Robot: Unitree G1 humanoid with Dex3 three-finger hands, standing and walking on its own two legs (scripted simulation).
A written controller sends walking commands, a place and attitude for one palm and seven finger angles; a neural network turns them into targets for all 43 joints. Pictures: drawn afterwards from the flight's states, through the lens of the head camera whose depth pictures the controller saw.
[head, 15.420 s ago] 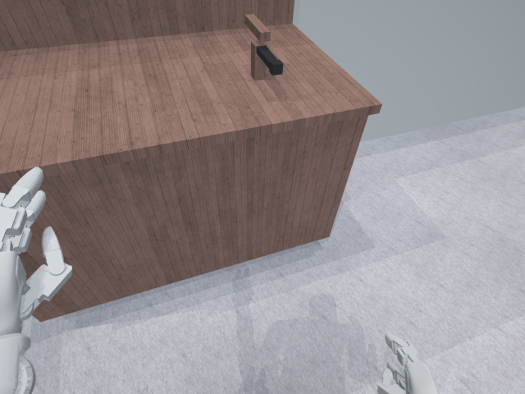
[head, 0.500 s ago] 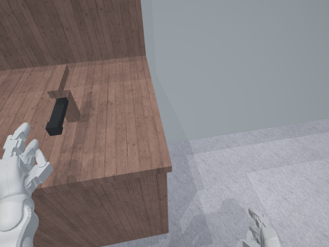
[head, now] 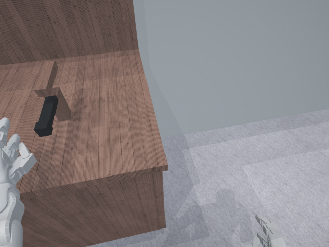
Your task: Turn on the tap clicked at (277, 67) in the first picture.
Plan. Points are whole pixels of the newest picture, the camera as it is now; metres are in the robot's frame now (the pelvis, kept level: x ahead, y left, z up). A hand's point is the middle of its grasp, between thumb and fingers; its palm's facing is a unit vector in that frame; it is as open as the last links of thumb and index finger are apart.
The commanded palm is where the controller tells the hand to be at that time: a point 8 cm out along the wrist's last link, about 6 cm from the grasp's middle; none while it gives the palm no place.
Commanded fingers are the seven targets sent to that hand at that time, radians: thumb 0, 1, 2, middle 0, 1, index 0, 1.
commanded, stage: reach beside the lever's end, fingers flat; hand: left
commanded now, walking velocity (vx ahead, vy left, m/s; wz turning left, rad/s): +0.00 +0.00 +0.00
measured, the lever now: (43, 128) +0.34 +0.34 +0.11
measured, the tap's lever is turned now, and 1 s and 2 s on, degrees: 0 0 0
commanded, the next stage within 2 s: push the lever round in 0.68 s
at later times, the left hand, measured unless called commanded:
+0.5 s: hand (28, 154) +0.28 +0.35 +0.10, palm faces +0.55 -0.83 -0.12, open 7.8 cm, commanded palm +0.23 +0.38 +0.10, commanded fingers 0.00 0.90 0.90 -0.15 -0.15 -0.15 -0.15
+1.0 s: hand (27, 154) +0.28 +0.35 +0.10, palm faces +0.53 -0.84 -0.09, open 7.8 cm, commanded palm +0.23 +0.38 +0.10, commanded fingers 0.00 0.90 0.90 -0.15 -0.15 -0.15 -0.15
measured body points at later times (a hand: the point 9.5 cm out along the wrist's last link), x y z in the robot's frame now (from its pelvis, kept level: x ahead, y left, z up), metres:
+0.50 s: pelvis +0.00 +0.01 +0.00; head +0.02 +0.00 +0.45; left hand +0.24 +0.39 +0.10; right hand +0.14 -0.25 -0.11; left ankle -0.01 +0.11 -0.73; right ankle +0.00 -0.08 -0.73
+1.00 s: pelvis +0.00 +0.01 +0.00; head +0.01 +0.01 +0.45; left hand +0.24 +0.39 +0.10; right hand +0.15 -0.24 -0.10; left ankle -0.01 +0.11 -0.73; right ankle +0.00 -0.08 -0.73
